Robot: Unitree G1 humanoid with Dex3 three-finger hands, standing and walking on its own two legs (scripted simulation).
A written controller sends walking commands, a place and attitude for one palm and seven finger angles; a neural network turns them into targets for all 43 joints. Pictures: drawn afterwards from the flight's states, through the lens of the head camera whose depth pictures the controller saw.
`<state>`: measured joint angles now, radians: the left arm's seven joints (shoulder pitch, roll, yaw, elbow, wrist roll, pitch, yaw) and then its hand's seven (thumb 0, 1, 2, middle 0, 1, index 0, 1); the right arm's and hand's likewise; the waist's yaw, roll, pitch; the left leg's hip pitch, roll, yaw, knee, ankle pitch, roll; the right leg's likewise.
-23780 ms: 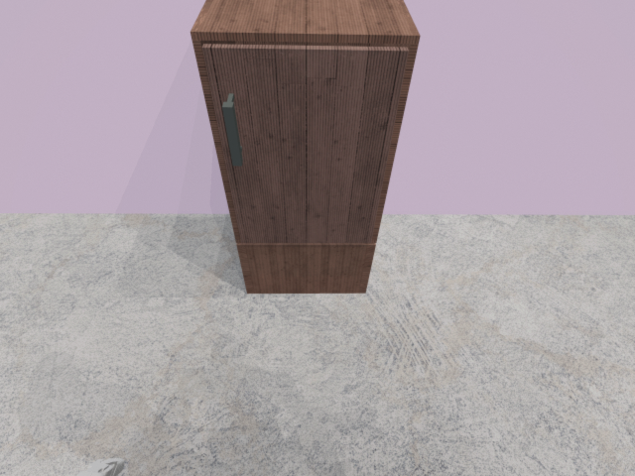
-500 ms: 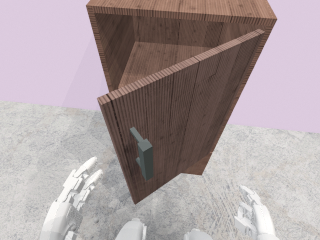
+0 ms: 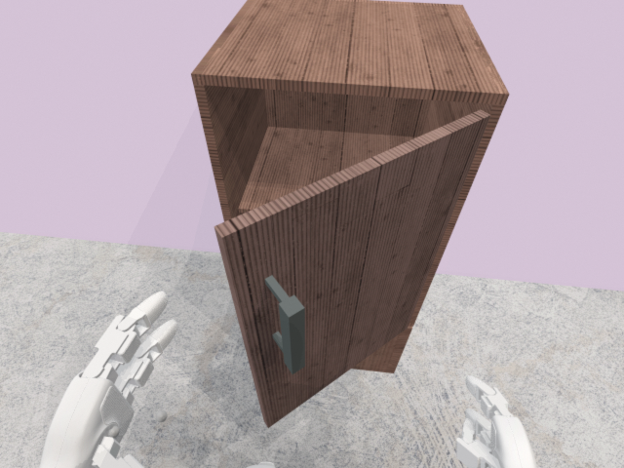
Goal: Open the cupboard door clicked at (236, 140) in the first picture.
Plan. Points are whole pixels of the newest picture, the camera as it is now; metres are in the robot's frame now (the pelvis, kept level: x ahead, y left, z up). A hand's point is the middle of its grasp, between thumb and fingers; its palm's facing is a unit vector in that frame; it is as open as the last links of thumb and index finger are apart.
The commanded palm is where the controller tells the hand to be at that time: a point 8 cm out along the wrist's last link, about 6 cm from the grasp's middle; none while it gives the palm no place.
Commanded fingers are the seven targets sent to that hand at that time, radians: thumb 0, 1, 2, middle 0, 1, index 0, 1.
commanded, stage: draw the hand back to the body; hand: left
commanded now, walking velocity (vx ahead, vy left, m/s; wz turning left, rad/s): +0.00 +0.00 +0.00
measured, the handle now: (284, 326) +0.29 +0.06 +0.04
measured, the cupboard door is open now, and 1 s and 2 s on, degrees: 41 41 41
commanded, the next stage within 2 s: step back with the hand held close in 1.12 s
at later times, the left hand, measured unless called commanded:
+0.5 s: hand (68, 334) +0.20 +0.23 +0.18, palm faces +0.33 -0.86 -0.39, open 12.0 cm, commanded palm +0.15 +0.28 +0.21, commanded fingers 0.00 0.51 0.74 -0.19 -0.30 -0.19 -0.30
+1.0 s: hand (40, 282) +0.22 +0.25 +0.22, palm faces +0.41 -0.83 -0.39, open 7.6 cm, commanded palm +0.17 +0.29 +0.24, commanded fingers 0.00 0.90 0.90 -0.20 -0.30 -0.20 -0.30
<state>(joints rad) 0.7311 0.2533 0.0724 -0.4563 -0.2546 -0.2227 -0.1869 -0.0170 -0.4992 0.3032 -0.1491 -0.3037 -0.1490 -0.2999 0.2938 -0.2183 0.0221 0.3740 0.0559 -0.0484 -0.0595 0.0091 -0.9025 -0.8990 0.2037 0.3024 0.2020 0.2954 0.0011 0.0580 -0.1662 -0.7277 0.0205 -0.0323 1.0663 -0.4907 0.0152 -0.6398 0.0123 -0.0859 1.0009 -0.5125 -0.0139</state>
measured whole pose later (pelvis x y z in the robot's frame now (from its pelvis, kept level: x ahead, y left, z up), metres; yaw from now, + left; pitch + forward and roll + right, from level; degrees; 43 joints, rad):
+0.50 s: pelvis +0.02 +0.00 +0.05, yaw -1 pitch -1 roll -1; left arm 0.62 0.33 0.20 -0.49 -0.05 0.00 0.14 -0.01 0.18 0.59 -0.18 -0.30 -0.18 -0.30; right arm 0.25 -0.22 0.07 0.53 0.02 -0.10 -0.11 0.01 -0.90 -0.90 0.20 0.30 0.20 0.30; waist 0.05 0.06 -0.06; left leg -0.29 0.00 0.01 0.64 -0.34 0.02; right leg -0.22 0.00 -0.04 0.60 -0.36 0.00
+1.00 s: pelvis +0.03 -0.01 +0.07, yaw -2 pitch -4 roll +0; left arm 0.50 0.34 0.32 -0.44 -0.08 -0.04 0.11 0.01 0.86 0.89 -0.21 -0.30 -0.21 -0.30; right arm 0.20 -0.23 0.03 0.61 0.01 -0.09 -0.08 0.01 -0.90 -0.90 0.20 0.30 0.20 0.30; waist 0.06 0.05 0.00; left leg -0.12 0.01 0.03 0.45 -0.26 0.01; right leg -0.07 0.01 -0.03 0.41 -0.27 -0.01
